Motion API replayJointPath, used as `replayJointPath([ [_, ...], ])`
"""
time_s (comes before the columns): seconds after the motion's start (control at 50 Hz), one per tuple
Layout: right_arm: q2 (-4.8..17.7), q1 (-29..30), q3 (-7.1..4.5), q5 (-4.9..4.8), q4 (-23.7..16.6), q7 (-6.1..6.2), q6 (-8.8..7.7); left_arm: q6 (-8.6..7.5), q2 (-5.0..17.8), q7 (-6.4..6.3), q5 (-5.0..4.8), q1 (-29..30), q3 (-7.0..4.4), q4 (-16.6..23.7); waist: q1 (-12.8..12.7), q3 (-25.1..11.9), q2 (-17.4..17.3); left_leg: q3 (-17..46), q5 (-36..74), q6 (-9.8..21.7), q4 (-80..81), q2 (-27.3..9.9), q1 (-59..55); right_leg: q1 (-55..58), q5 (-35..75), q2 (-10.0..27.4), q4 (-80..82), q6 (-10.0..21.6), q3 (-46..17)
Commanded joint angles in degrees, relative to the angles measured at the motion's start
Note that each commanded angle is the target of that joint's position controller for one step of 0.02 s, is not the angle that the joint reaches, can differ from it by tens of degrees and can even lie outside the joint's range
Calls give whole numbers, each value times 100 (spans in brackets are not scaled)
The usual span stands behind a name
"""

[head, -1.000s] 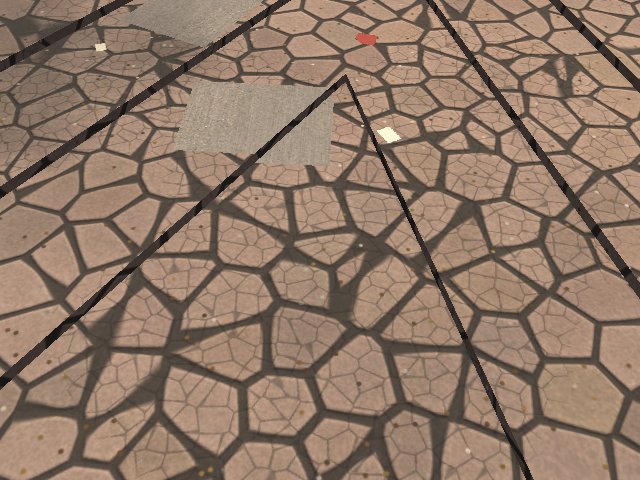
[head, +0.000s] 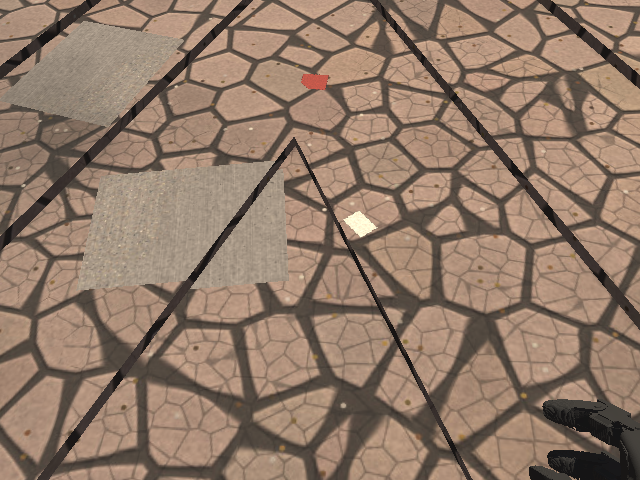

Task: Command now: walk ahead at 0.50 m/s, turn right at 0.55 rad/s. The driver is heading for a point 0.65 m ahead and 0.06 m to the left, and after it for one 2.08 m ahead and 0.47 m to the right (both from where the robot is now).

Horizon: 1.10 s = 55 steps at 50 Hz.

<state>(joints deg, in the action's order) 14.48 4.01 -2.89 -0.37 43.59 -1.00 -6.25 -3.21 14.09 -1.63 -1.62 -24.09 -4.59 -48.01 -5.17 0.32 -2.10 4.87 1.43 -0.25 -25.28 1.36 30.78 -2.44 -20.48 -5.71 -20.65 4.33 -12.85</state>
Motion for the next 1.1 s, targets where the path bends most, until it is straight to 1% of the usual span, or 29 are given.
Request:
replayJointPath([
  [0.02, 796, -241, -249, -5, -297, 7, -215, 32, 875, -48, 13, 146, -227, 330, 542, -286, 932, -138, -272, 248, 293, 58, -1208, -184, 3031, 1242, -456, 434, -1056],
  [0.04, 1007, -1059, -344, 70, -124, 38, -234, 30, 736, -12, 43, 375, -170, 471, 933, -891, 812, 116, -236, 506, 111, -340, -2578, -674, 3210, 958, -1388, 272, -828],
  [0.06, 1340, -2090, -431, 84, -38, 91, -184, 5, 471, 11, 168, 370, -63, 611, 1282, -1800, 54, 1208, -607, 811, -42, -1323, -4230, -1585, 1735, 465, -2986, 57, -277],
  [0.08, 1535, -2269, -476, 92, 125, 43, -102, -41, 152, 35, -42, -600, 42, 689, 740, -2271, -1979, 3772, -1676, 1725, 516, -2496, -5674, -3557, -1396, -64, -4541, -236, 79],
  [0.1, 936, -1982, -353, -6, -18, 30, -70, -25, 765, -7, -123, -537, -54, 463, 834, -1660, -1154, 3787, -2600, 1550, 715, -2420, -5218, -4124, -1159, 479, -5220, -265, -1],
  [0.12, 615, -1728, -274, -27, -73, 39, -51, -13, 1008, -3, -49, 119, -115, 540, 963, -906, -486, 2839, -2365, 1293, 830, -2110, -4380, -4181, -596, 632, -5247, -283, 163],
  [0.16, 510, -1413, -210, 66, 21, 5, -18, -45, 811, -8, 89, 669, -114, 667, 767, -174, 63, 1804, -1119, 1179, 1133, -1680, -3038, -3812, 42, 939, -4842, -316, 372],
  [0.24, 544, -1550, -200, 47, 274, -23, -89, -34, 435, 67, 54, 769, -38, 797, 553, -85, -229, 907, -74, 1322, 1550, -1446, -2535, -3580, 301, 1152, -4084, -322, 567],
  [0.36, 863, -1933, -234, -68, 520, 34, 40, -119, 246, 178, 131, 1862, 151, 1081, 810, 64, -148, 4, 798, 1184, 1668, -1161, -2439, -3303, 1846, 1149, -2168, -435, 1130],
  [0.44, 1067, -2587, -230, -164, 777, 46, 195, -161, 356, 276, 80, 2736, 176, 1424, 1046, 267, -133, 372, 428, 1152, 1498, -1414, -2843, -3158, 1478, 844, -1227, -443, 1326],
  [0.48, 1152, -2633, -234, -164, 842, 91, 279, -215, 502, 320, 45, 2685, 125, 1469, 842, 232, -295, 516, 626, 1046, 1277, -1539, -3013, -2734, 1377, 758, -848, -350, 1271],
  [0.52, 635, -3164, -38, -175, 923, 81, 258, -309, 996, 342, 158, 2154, -112, 1296, 588, -885, 150, 154, 2294, 618, -26, -1061, -2460, -204, 1993, 641, -733, 233, 1149],
  [0.54, 762, -2867, -10, -180, 820, 61, 196, -296, 1094, 340, 172, 1237, -232, 1042, 30, -1654, 57, 90, 2009, 342, -1098, -943, -1344, 1584, 2178, 1042, -823, 582, 640],
  [0.56, 793, -2336, 16, -144, 590, 22, 104, -166, 1414, 239, 200, 186, -385, 723, -510, -2282, 520, -137, 294, 111, -2416, -582, -199, 2886, 1653, 1946, -554, 915, -222],
  [0.58, 608, -2027, 68, -55, 472, -13, 63, -59, 1273, 137, 223, -127, -315, 581, -551, -2431, 1047, 62, -3149, 131, -3259, -487, 352, 3086, 2196, 2547, -399, 1028, -711],
  [0.62, 660, -1932, -19, -272, 425, -11, 137, 37, 984, 64, 322, 579, -214, 635, -93, -1531, 1103, 15, -3171, 68, -3807, -646, 885, 1913, 1846, 2554, 71, 1222, -673],
  [0.66, 530, -1969, -56, -240, 510, 39, 375, -7, 402, 125, 254, 1528, -76, 706, 374, -642, 1446, -161, -2885, -97, -3677, -935, 489, 298, 726, 2149, 614, 963, -23],
  [0.7, 207, -2213, 22, -131, 560, 36, 582, -38, 454, 189, 220, 2128, -112, 738, 802, -257, 1455, -408, -2537, -285, -3253, -886, -345, -997, 554, 1902, 966, 786, 663],
  [0.74, 250, -2409, 14, -26, 605, -20, 643, -116, 737, 202, 255, 2552, -201, 750, 1168, -383, 1421, -587, -1857, -268, -2578, -859, -1435, -1634, 704, 1711, 918, 624, 1250],
  [0.82, 542, -2932, -128, -119, 878, -47, 772, -169, 818, 173, 173, 2835, -232, 656, 1573, -302, 1193, -975, -1641, -266, -1908, -751, -2729, -2233, -170, 1780, -110, 494, 1662],
  [0.86, 650, -4092, -249, -15, 1458, -98, 755, -95, 461, 167, 230, 2723, -119, 515, 2022, -42, -339, -1204, -2135, -73, -1020, -309, -3562, -2905, -272, 1222, -3063, 382, 2060],
  [0.88, 597, -4283, -129, 84, 1504, -152, 599, -39, -122, 180, 264, 2576, 43, 472, 1894, 463, -1649, 20, -2071, 184, -1005, -782, -3345, -4443, -1989, 906, -6259, 226, 1826],
  [0.9, 774, -3712, 109, 23, 1181, -210, 407, -117, -638, 226, 198, 1828, 227, 531, 1022, 394, -2403, 1292, 581, 99, -1188, -1409, -2656, -5252, -2134, 773, -8059, 291, 1088],
  [0.92, 1139, -3234, -40, 3, 1045, -319, 313, -171, -249, 316, -142, 1311, 187, 738, 639, 6, -2395, 3884, -1208, 819, 1143, -2436, -2449, -5709, -1176, 704, -8000, 165, 939],
  [0.94, 1220, -2508, -55, -23, 851, -349, 254, -132, 374, 268, -296, 1818, 93, 828, 540, 594, -825, 3623, -2408, 1012, 1331, -2674, -1889, -6081, -239, 1098, -7775, 64, 1040],
  [0.96, 1025, -2153, 8, 71, 835, -304, 211, -58, 645, 177, -171, 2189, 50, 775, 659, 704, -185, 2826, -2647, 923, 1140, -2396, -1388, -5757, 371, 1265, -7436, -15, 900],
  [0.98, 869, -1842, 73, 139, 864, -219, 192, 40, 597, 121, -40, 1901, 52, 631, 445, 581, -352, 2098, -2655, 846, 1092, -2014, -1059, -5281, 623, 1379, -7269, -152, 926],
  [1.02, 563, -1944, 147, 217, 1004, -11, 110, 100, 619, 106, -59, 1778, 15, 588, 460, 531, -711, 1175, -1622, 716, 1111, -1743, -1221, -5049, 1073, 1373, -6629, -328, 738],
  [1.1, 510, -3047, 92, 209, 1335, 271, 98, 31, 212, 197, -2, 2261, 119, 765, 876, 141, -126, -105, 1023, 418, 999, -1564, -2953, -5629, 1544, 980, -5232, -285, 623],
])
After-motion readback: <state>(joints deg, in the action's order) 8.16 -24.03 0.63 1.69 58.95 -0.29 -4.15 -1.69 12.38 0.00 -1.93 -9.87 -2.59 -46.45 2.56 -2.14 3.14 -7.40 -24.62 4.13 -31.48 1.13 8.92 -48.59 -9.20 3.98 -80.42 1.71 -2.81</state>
